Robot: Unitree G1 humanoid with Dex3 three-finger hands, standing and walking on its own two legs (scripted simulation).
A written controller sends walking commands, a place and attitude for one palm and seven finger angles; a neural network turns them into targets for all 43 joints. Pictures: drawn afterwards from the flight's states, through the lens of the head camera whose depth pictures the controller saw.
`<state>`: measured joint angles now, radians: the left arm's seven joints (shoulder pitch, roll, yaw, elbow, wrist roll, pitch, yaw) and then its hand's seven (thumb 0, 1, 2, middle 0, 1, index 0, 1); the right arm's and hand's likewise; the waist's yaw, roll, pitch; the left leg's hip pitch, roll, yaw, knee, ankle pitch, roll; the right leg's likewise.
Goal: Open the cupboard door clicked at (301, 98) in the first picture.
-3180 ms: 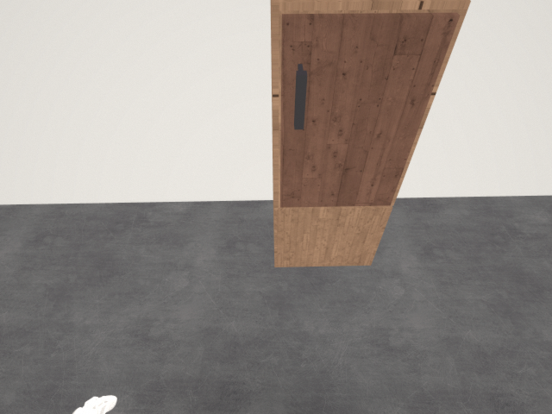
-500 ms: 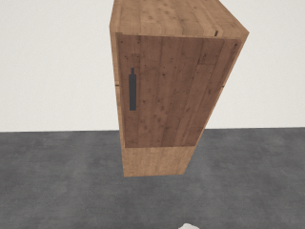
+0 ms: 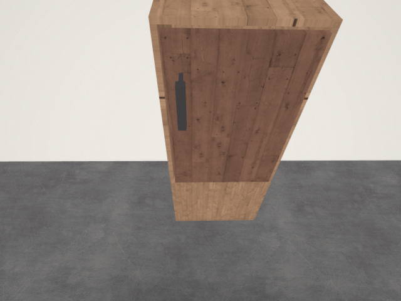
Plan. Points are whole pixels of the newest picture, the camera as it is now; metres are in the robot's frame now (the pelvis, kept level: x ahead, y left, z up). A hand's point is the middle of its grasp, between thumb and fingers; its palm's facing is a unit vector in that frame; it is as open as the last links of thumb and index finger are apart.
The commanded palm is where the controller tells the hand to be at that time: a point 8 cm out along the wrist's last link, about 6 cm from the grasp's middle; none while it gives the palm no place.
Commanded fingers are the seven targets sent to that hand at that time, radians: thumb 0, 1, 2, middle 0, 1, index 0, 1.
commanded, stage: come to a stop and stand still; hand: left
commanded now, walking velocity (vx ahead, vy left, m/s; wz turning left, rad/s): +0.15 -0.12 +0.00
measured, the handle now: (181, 102) +0.56 +0.10 +0.07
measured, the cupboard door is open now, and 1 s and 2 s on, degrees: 0 0 0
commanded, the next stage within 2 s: look again from close up in 0.34 s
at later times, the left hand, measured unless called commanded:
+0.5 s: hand out of the picture +0.03 +0.17 -0.17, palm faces -0.04 -0.98 -0.21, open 7.3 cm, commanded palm none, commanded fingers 0.00 0.90 0.90 -0.20 -0.30 -0.20 -0.30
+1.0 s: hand out of the picture +0.05 +0.14 -0.15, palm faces +0.03 -0.97 -0.25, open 7.3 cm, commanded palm none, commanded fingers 0.00 0.90 0.90 -0.20 -0.30 -0.20 -0.30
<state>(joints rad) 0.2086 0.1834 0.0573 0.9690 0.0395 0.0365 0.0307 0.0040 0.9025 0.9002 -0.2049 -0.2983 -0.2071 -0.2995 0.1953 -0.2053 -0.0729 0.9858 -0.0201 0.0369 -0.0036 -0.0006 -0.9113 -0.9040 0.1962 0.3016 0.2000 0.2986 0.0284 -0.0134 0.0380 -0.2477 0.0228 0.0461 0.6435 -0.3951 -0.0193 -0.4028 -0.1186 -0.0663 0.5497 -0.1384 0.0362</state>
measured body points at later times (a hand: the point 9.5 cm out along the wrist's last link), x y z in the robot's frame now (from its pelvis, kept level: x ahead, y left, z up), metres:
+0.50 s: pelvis +0.01 -0.01 +0.01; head +0.05 -0.02 +0.45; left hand +0.04 +0.22 -0.15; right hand -0.06 -0.22 -0.15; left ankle -0.02 +0.12 -0.72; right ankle +0.00 -0.12 -0.73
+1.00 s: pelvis +0.02 -0.04 +0.01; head +0.03 -0.07 +0.46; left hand +0.05 +0.19 -0.13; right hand +0.02 -0.26 -0.16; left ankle -0.02 +0.12 -0.73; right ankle +0.00 -0.12 -0.73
